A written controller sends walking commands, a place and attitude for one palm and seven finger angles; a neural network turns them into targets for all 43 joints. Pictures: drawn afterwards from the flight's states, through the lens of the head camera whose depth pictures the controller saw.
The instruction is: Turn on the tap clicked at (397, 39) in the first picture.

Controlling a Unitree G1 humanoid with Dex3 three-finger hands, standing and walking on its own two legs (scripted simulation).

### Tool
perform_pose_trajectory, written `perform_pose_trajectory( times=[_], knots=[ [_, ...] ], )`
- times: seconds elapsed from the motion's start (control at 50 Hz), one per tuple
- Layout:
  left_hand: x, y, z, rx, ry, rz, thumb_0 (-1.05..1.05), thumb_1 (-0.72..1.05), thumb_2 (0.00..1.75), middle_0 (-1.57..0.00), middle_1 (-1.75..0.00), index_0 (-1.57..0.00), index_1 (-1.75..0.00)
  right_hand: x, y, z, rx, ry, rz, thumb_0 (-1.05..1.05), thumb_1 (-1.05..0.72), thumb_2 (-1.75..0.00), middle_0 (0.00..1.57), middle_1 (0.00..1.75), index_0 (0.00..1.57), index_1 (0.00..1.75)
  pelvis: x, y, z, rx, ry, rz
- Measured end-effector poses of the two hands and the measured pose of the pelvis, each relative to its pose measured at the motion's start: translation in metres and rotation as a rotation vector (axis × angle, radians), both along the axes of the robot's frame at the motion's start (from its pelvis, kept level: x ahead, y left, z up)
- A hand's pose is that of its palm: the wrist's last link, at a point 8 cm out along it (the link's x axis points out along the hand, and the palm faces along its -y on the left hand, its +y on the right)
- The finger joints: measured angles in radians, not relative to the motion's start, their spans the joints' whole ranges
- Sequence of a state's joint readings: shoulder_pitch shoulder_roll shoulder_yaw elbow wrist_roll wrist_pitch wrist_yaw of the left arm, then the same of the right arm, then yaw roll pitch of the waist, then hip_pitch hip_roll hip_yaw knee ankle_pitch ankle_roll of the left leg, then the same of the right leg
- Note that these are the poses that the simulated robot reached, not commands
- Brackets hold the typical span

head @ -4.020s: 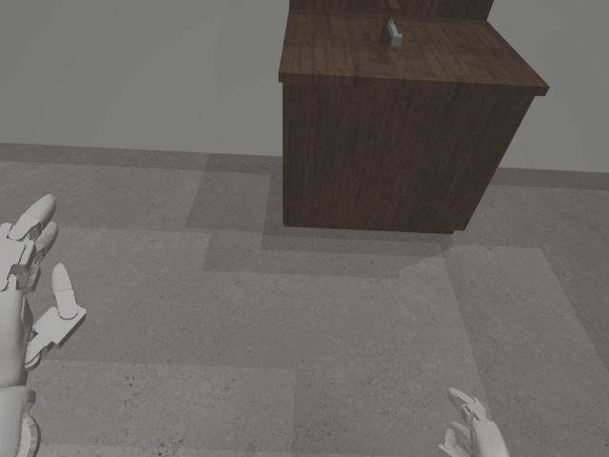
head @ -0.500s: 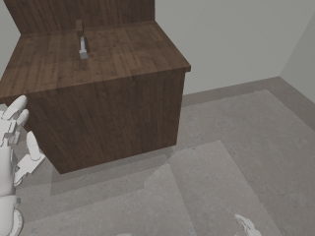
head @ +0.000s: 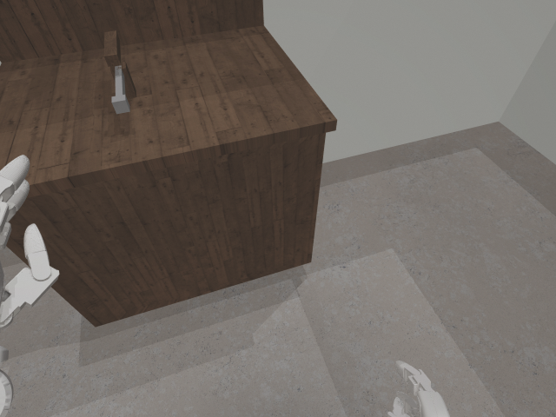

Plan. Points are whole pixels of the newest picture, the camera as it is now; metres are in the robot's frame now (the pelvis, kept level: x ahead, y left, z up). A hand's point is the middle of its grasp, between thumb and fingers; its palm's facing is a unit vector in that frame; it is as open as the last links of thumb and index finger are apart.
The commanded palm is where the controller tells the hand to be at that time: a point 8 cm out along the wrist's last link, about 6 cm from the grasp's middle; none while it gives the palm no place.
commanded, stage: take the last steps up to it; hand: left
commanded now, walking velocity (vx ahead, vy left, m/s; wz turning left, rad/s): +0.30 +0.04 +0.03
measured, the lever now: (120, 104) +0.68 +0.38 +0.08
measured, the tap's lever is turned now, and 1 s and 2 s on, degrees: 0 0 0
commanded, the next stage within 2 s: come to a stop and stand still in 0.84 s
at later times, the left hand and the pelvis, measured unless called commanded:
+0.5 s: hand (88, 175) +0.34 +0.25 +0.20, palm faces +0.38 -0.84 -0.39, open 7.4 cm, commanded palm +0.28 +0.30 +0.19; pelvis +0.12 +0.02 +0.02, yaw -1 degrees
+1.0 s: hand (122, 131) +0.43 +0.25 +0.19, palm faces +0.42 -0.83 -0.37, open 7.4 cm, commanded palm +0.38 +0.29 +0.19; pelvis +0.22 +0.01 +0.00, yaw -1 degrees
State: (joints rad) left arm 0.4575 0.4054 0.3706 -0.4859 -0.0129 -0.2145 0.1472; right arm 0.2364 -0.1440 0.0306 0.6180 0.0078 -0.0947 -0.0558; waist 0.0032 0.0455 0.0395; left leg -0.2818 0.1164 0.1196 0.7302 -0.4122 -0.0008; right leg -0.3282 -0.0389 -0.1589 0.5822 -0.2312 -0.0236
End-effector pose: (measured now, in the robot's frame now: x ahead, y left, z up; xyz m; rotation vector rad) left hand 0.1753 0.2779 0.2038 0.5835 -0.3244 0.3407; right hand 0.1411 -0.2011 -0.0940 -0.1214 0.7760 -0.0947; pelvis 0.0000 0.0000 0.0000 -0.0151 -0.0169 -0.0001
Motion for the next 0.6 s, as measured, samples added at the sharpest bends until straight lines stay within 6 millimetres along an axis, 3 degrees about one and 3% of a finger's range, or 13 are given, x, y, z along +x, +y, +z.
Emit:
perform_pose_trajectory(
  times=[0.08,0.18,0.26,0.32,0.4,0.5,0.6],
  knots=[
    [0.018,0.000,-0.011,-0.080,0.013,0.022,0.01,0.89,0.90,-0.21,-0.31,-0.21,-0.31,0.016,-0.019,-0.005,-0.041,0.058,0.006,0.01,-0.90,-0.90,0.21,0.30,0.20,0.30,0.014,0.000,0.002,0.000,-0.007,0.002],
    [0.040,0.001,-0.009,-0.106,0.015,-0.002,0.01,0.89,0.90,-0.21,-0.31,-0.21,-0.31,0.036,-0.037,0.018,-0.124,0.066,-0.024,0.02,-0.91,-0.90,0.20,0.30,0.20,0.30,0.037,0.004,0.012,0.017,0.010,0.008],
    [0.057,0.012,-0.003,-0.098,-0.048,-0.031,0.01,0.89,0.90,-0.21,-0.31,-0.22,-0.31,0.060,-0.041,0.033,-0.199,0.019,-0.041,0.02,-0.91,-0.90,0.20,0.30,0.20,0.30,0.059,0.016,0.008,0.009,0.004,0.005],
    [0.076,0.025,-0.002,-0.087,-0.107,-0.037,0.01,0.89,0.90,-0.21,-0.31,-0.21,-0.31,0.080,-0.035,0.035,-0.210,-0.027,-0.076,0.02,-0.91,-0.90,0.20,0.30,0.20,0.30,0.074,0.025,0.001,0.015,-0.011,-0.011],
    [0.106,0.034,0.000,-0.101,-0.096,-0.019,0.01,0.89,0.90,-0.21,-0.31,-0.21,-0.31,0.103,-0.012,0.038,-0.140,-0.053,-0.069,0.01,-0.91,-0.90,0.20,0.30,0.19,0.30,0.092,0.027,0.008,0.005,0.003,-0.007],
    [0.128,0.018,0.006,-0.093,-0.042,-0.051,0.01,0.90,0.90,-0.21,-0.31,-0.21,-0.30,0.123,0.012,0.036,-0.047,-0.051,-0.034,0.01,-0.91,-0.90,0.20,0.30,0.20,0.30,0.116,0.023,0.017,-0.004,0.022,-0.021],
    [0.149,0.002,0.005,-0.027,0.021,-0.036,0.01,0.89,0.90,-0.21,-0.31,-0.21,-0.31,0.142,0.012,0.017,0.010,-0.016,-0.012,0.01,-0.90,-0.90,0.21,0.30,0.20,0.30,0.143,0.007,0.012,0.003,0.013,-0.019]
  ],
)
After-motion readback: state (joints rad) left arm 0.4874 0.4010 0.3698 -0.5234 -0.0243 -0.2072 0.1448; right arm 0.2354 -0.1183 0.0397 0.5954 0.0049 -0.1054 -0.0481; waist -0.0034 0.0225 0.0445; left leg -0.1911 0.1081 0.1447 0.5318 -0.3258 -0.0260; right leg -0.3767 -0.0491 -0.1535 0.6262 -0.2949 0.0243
